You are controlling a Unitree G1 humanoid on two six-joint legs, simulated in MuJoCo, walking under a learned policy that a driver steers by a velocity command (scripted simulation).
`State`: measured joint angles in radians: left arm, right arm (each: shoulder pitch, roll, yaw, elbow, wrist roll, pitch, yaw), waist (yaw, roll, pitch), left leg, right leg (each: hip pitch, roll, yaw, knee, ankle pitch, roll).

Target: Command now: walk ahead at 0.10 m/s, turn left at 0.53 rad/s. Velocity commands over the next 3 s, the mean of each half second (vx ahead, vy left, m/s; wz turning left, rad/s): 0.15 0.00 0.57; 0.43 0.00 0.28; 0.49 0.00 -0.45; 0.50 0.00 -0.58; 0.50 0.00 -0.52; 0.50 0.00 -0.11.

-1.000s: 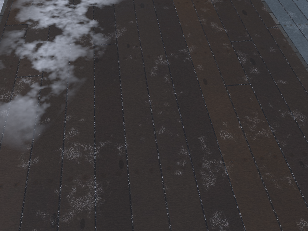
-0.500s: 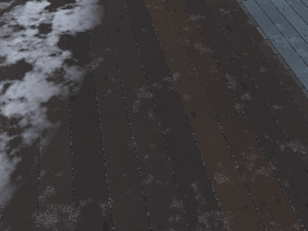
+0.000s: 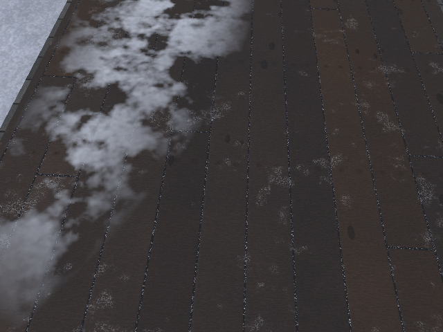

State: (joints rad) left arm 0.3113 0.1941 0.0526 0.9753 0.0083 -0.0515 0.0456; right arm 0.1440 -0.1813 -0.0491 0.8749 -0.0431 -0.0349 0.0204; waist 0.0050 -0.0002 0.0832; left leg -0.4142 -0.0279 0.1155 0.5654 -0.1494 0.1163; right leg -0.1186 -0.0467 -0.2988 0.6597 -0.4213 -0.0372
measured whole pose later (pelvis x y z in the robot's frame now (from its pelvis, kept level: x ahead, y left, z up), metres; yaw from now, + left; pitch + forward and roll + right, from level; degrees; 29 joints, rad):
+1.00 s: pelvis +0.19 +0.08 +0.01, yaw +24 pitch +3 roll +0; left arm 0.49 0.22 0.04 0.94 -0.01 -0.05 -0.01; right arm 0.04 -0.23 -0.03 0.72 -0.06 -0.06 0.03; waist 0.08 0.00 0.05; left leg -0.42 0.01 0.07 0.58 -0.19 0.05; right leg -0.16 -0.06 -0.01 0.86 -0.44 -0.03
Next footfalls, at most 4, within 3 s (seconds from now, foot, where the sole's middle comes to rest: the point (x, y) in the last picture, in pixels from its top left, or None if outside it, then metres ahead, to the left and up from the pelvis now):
0.50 right None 0.11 -0.13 -0.76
0.94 left None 0.24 0.22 -0.76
1.44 right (189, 281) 0.59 0.12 -0.76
1.98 left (146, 195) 0.91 0.29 -0.76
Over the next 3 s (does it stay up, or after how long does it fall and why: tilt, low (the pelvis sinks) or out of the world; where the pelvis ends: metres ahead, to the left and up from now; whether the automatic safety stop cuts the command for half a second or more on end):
stays up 1.23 0.02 0.01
